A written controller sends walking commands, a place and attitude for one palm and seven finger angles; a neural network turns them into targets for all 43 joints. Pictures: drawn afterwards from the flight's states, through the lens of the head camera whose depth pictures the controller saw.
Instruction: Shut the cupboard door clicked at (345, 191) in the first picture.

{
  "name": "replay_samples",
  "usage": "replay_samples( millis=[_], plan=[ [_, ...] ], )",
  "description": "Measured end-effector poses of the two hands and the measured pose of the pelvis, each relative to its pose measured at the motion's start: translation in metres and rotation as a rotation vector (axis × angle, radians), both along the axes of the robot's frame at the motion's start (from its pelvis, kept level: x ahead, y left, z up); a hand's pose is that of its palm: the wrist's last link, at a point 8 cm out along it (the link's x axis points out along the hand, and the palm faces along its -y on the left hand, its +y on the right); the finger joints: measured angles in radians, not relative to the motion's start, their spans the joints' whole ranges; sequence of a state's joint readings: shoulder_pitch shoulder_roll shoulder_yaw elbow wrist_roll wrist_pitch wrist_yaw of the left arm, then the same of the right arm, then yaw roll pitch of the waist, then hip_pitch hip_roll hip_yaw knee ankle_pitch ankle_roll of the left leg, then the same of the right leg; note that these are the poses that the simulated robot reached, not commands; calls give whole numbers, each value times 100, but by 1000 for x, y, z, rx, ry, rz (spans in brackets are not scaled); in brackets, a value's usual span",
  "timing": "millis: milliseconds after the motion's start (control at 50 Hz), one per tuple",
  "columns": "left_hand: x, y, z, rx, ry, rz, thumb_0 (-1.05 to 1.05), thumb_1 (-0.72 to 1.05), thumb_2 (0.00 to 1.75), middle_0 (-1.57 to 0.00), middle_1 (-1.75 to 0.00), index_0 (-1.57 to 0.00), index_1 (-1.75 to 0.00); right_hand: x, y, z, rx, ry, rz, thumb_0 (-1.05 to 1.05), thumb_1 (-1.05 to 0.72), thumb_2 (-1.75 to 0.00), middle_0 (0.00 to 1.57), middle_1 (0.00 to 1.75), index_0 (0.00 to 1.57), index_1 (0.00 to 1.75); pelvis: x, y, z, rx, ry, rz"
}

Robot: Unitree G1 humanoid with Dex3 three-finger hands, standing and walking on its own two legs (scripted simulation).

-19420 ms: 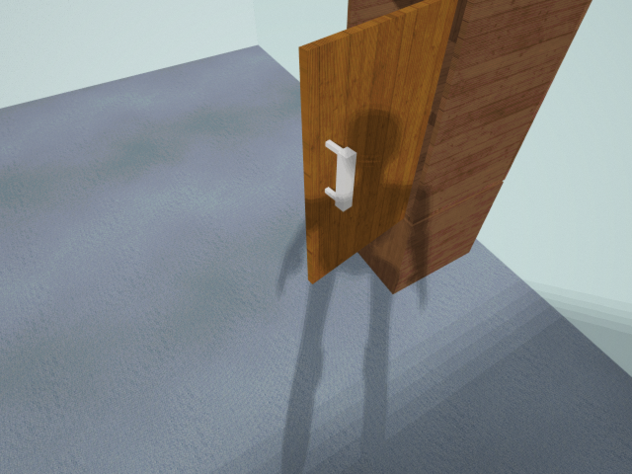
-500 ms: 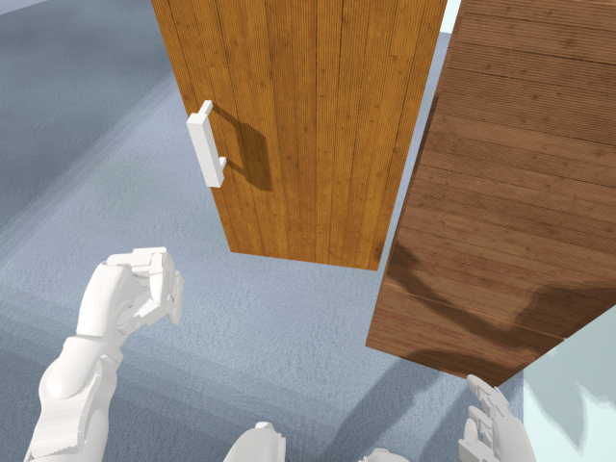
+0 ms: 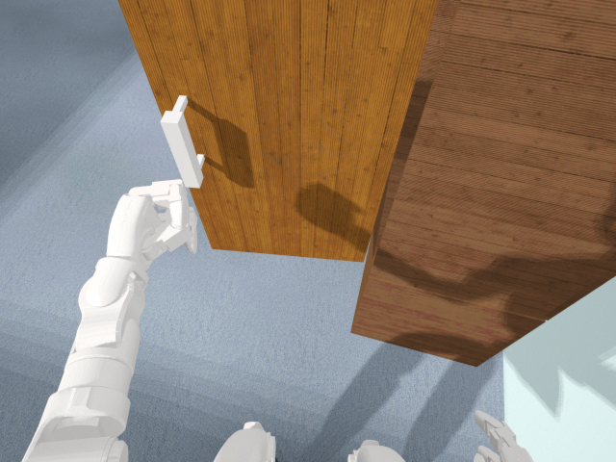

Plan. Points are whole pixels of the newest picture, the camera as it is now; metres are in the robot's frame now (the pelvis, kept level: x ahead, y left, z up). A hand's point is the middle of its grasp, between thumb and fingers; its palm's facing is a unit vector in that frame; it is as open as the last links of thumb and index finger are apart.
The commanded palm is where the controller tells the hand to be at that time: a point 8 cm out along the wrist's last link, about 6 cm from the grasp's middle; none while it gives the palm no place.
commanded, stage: bring the fist close to the handle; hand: left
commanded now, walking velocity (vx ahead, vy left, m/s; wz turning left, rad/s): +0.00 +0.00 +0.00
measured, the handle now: (188, 143) +0.54 +0.20 +0.07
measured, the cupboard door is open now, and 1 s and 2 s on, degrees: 100 99 80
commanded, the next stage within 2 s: push the door shut along its arc in 0.64 s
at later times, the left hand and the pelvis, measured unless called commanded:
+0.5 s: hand (199, 192) +0.45 +0.16 +0.07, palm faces -0.08 -1.00 +0.00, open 3.1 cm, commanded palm +0.42 +0.22 +0.08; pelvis -0.01 +0.00 -0.01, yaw -1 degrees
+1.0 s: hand (202, 173) +0.47 +0.16 +0.08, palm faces -0.13 -0.99 -0.02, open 3.1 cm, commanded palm +0.47 +0.21 +0.08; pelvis -0.01 +0.00 -0.01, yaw -1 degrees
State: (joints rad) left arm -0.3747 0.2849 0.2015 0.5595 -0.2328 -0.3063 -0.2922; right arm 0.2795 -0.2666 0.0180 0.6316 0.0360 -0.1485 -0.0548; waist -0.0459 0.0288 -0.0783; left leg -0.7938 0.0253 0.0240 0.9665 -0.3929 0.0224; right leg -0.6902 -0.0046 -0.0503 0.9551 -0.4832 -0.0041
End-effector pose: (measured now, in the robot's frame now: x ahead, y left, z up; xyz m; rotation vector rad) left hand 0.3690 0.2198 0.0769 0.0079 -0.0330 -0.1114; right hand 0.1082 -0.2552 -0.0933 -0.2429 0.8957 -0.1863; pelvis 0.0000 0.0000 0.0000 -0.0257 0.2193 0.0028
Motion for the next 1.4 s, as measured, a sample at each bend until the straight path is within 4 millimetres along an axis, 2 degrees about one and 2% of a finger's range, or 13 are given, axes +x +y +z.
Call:
replay_samples(
  millis=[100, 220, 280, 380, 460, 540, 620, 700, 840, 980, 1080, 1400],
  plan=[
    [26, -2, 16, 25, -33, 22, 2, 90, 90, -130, -150, -130, -150, -11, 3, -4, 21, 30, -21, 1, -90, -90, 20, 30, 20, 30, 0, 0, -1, 0, 10, -6],
    [47, 6, 8, 13, 64, 45, 2, 90, 90, -130, -150, -130, -150, -36, 1, -9, 31, 109, -54, 1, -90, -90, 20, 30, 20, 30, -3, -2, 0, 1, 24, -10],
    [55, 8, 8, 8, 44, 53, 2, 90, 90, -130, -150, -130, -150, -52, -3, -13, 20, 157, -68, 1, -90, -90, 20, 30, 20, 30, -5, -3, -3, -2, 38, -10],
    [61, 0, 14, 17, -24, 21, 2, 90, 90, -130, -150, -130, -150, -75, -10, -18, 12, 226, -102, 1, -90, -90, 20, 30, 20, 30, -6, -3, -7, -5, 54, -16],
    [61, -5, 4, 6, 34, 12, 2, 90, 90, -130, -150, -130, -150, -87, -13, -19, 17, 255, -128, 1, -90, -90, 20, 30, 20, 30, -6, -3, -6, -2, 53, -21],
    [60, -2, -5, -2, 68, 47, 2, 90, 90, -130, -150, -130, -150, -91, -13, -17, 14, 256, -142, 1, -90, -90, 20, 30, 20, 30, -8, -4, -6, -1, 51, -26],
    [60, 5, 3, 7, 3, 71, 2, 90, 90, -130, -150, -130, -150, -90, -13, -16, 7, 251, -142, 1, -90, -90, 20, 30, 20, 30, -9, -5, -6, -3, 54, -27],
    [62, 9, 12, 21, -26, 51, 2, 90, 90, -130, -150, -130, -150, -85, -12, -16, 9, 247, -136, 1, -90, -90, 20, 30, 20, 30, -9, -5, -7, -9, 54, -21],
    [64, 5, 3, 16, 59, 7, 2, 90, 90, -130, -150, -130, -150, -71, -9, -15, 10, 224, -112, 1, -90, -90, 20, 30, 20, 30, -7, -2, -5, -13, 57, -12],
    [87, -5, 5, 9, 17, -18, 2, 90, 90, -131, -150, -130, -150, -67, -10, -18, -14, 219, -107, 1, -90, -90, 20, 30, 20, 30, -9, -1, -12, -18, 82, -9],
    [103, -3, 6, 27, 29, -34, 2, 90, 90, -133, -150, -131, -150, -78, -10, -23, -19, 253, -120, 1, -90, -90, 20, 30, 20, 30, -9, 1, -17, -23, 108, -8],
    [142, 1, 8, 23, 56, -92, 2, 90, 90, -131, -150, -134, -150, -136, -7, -27, -48, 415, -176, 1, -90, -90, 20, 30, 20, 30, -13, 4, -29, -45, 173, -5]
  ],
)
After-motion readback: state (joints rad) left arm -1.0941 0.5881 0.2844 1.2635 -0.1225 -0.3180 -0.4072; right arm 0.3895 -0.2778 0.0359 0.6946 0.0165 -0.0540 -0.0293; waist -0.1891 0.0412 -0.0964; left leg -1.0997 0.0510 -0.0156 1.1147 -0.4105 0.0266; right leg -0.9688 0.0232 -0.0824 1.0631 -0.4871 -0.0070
